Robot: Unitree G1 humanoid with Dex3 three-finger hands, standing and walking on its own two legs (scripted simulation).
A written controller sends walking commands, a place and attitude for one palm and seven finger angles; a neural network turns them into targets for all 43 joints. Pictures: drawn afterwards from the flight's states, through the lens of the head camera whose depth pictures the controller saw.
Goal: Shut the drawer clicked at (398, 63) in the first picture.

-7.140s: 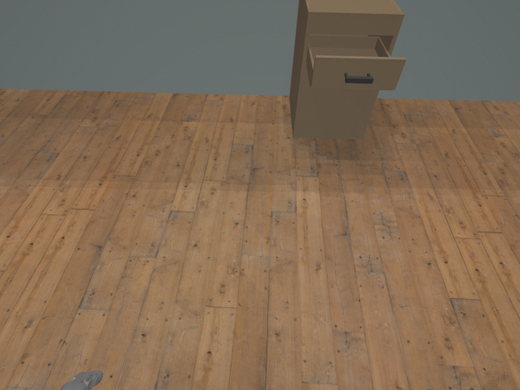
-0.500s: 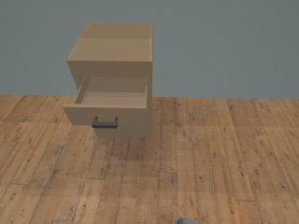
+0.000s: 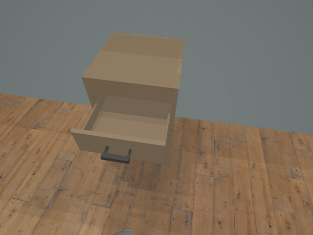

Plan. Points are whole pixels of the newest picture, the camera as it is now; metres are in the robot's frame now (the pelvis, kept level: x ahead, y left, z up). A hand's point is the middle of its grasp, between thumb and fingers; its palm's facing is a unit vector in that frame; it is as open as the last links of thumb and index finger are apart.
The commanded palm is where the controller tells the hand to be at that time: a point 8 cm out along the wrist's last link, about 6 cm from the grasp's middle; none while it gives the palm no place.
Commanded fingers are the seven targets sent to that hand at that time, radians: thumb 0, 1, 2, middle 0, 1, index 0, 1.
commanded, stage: come to a stop and stand still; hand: left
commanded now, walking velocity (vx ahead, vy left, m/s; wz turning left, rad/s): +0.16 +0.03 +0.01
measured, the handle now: (116, 154) +0.44 +0.22 -0.23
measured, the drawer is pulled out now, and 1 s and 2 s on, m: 0.23 0.23 0.23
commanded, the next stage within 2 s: look again from close up in 1.18 s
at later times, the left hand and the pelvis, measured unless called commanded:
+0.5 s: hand (97, 233) +0.15 +0.19 -0.17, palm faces +0.01 -0.95 -0.30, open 7.4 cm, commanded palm none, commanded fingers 0.00 0.90 0.90 -0.20 -0.30 -0.20 -0.30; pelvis +0.07 -0.01 -0.01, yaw -2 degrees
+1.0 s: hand out of the picture +0.04 +0.19 -0.17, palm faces +0.06 -0.97 -0.23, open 7.4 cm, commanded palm none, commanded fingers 0.00 0.90 0.90 -0.20 -0.30 -0.20 -0.30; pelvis +0.03 +0.00 +0.00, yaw -2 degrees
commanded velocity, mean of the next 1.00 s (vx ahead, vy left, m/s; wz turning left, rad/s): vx -0.05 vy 0.01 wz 0.00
